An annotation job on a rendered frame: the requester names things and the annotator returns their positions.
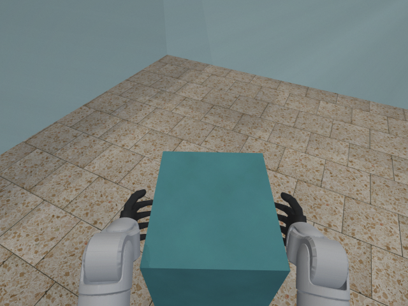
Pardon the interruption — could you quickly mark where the carton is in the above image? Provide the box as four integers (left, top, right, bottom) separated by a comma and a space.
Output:
140, 151, 290, 306

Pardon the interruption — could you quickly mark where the robot left hand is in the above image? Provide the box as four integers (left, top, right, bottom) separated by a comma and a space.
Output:
119, 189, 153, 241

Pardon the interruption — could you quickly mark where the robot right forearm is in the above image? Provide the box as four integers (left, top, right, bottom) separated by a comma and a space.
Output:
286, 222, 350, 306

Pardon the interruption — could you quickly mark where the robot left forearm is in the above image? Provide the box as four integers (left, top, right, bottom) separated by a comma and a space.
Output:
77, 217, 140, 306

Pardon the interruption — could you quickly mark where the robot right hand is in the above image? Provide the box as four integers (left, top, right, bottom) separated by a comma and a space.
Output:
274, 193, 307, 246

